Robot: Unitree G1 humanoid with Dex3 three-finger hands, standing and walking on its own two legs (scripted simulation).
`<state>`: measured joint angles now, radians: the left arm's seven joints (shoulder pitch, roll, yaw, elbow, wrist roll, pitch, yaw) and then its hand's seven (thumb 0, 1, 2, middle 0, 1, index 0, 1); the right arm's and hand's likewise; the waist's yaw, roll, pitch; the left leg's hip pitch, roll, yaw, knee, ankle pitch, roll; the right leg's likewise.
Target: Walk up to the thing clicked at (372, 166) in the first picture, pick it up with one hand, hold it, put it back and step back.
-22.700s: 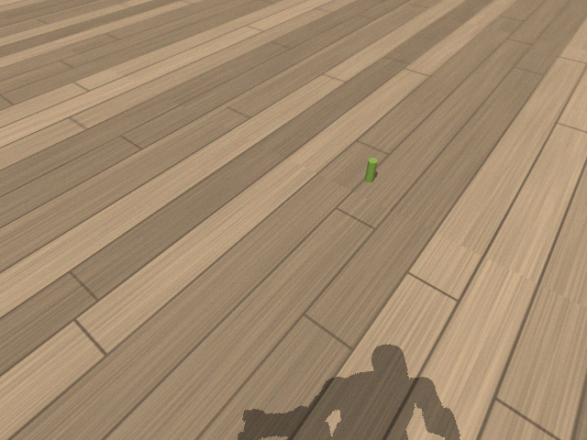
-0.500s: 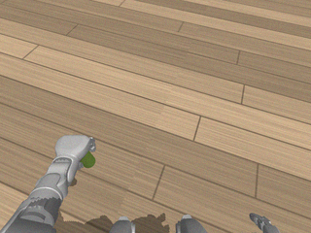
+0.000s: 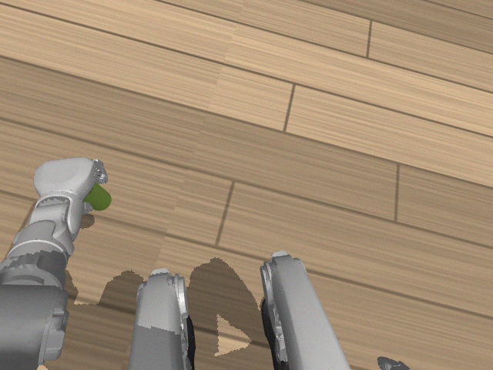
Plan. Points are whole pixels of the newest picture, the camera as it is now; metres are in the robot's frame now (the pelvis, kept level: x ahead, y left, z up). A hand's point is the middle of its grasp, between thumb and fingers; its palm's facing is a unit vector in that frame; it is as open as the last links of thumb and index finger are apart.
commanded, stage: crouch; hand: left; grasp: from above
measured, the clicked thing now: (90, 193) +0.46 +0.24 -0.18
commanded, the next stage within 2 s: lower in 0.90 s
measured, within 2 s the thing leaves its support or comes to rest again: neither
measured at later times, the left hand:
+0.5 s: hand (95, 203) +0.46 +0.25 -0.24, palm faces -0.43 -0.03 -0.90, open 7.0 cm
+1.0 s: hand (101, 205) +0.47 +0.25 -0.29, palm faces -0.44 -0.03 -0.90, open 7.0 cm
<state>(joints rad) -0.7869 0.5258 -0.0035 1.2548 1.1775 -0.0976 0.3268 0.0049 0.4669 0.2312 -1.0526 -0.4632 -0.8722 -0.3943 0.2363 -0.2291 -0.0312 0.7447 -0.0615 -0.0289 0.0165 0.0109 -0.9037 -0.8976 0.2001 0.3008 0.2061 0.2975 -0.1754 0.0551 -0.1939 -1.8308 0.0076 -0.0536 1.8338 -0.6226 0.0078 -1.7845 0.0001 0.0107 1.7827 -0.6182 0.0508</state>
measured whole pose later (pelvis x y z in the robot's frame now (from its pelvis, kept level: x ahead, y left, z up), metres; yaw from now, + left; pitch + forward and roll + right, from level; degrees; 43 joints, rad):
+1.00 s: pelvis -0.01 -0.01 -0.14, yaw -3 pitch +35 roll -7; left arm -0.98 0.72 0.08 1.44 1.26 -0.19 0.35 0.01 0.46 0.25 -1.05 -0.47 -0.88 -0.38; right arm 0.18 -0.26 0.03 0.76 -0.12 -0.05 0.13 0.01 -0.92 -0.91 0.20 0.30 0.20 0.30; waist -0.23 0.01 -0.09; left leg -2.24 0.00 -0.12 2.29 -0.67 -0.02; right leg -2.17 0.03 -0.03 2.22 -0.67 0.05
